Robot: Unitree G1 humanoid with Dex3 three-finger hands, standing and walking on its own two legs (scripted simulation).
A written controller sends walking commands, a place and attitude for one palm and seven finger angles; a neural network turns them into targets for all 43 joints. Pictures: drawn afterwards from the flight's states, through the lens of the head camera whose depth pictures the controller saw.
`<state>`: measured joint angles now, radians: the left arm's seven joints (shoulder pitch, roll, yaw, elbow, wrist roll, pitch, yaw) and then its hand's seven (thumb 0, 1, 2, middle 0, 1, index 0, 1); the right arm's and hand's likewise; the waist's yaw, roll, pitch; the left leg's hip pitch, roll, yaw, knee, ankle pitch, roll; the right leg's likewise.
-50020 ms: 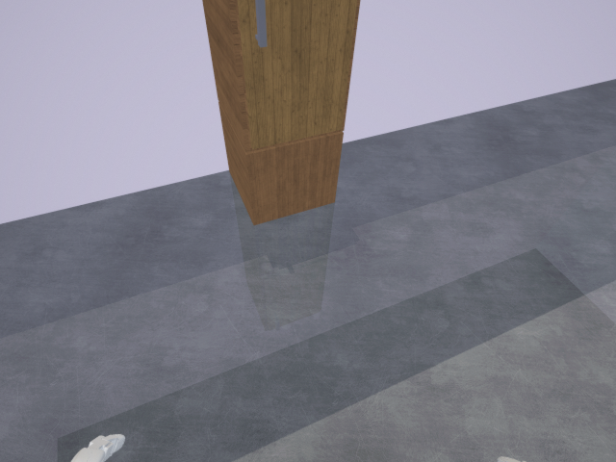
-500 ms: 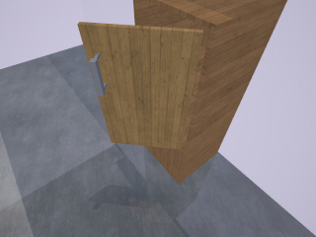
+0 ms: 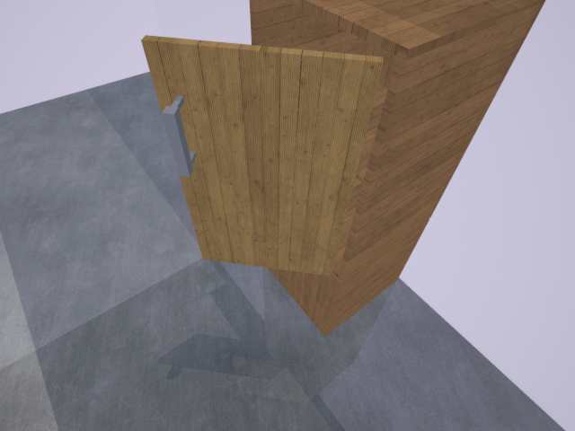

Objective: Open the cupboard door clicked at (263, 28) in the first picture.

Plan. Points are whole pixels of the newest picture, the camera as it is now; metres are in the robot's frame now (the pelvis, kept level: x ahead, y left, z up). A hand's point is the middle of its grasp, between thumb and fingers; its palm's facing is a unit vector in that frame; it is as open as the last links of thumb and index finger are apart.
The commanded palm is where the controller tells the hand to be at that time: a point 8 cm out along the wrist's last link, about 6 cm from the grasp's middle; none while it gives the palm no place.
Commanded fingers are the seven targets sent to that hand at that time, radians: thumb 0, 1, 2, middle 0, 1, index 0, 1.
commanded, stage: come to a stop and stand still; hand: left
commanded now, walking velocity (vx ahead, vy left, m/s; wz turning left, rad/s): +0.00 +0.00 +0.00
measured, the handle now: (182, 137) +0.56 +0.22 +0.09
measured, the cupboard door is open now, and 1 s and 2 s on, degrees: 45 45 45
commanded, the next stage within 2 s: look again from close up in 0.32 s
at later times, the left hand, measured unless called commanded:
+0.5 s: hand out of the picture +0.00 +0.19 -0.18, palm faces -0.01 -0.98 -0.21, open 7.4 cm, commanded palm none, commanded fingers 0.00 0.90 0.90 -0.20 -0.30 -0.20 -0.30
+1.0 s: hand out of the picture +0.00 +0.23 -0.18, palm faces -0.03 -0.97 -0.24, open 7.4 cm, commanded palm none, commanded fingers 0.00 0.90 0.90 -0.20 -0.30 -0.20 -0.30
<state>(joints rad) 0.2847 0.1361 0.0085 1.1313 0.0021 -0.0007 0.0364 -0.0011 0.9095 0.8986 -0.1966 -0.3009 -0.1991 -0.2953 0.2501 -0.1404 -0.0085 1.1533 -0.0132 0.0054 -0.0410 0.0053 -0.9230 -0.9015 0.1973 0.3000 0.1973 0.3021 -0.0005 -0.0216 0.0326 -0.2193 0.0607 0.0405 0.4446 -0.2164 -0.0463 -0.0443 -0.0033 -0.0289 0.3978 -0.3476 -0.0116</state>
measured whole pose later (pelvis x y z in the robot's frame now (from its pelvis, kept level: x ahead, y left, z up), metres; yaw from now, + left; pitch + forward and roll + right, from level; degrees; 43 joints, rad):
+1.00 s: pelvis -0.03 +0.03 -0.01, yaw -2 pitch -1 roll +0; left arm 0.26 0.21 -0.01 1.04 0.02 0.01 0.03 0.00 0.91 0.90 -0.20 -0.30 -0.20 -0.30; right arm 0.23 -0.19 0.00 1.05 -0.01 -0.01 -0.01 0.00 -0.92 -0.90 0.20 0.30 0.20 0.30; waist 0.01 -0.02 0.04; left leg -0.29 0.03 0.09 0.53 -0.23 0.01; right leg -0.14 -0.04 0.02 0.52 -0.36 0.04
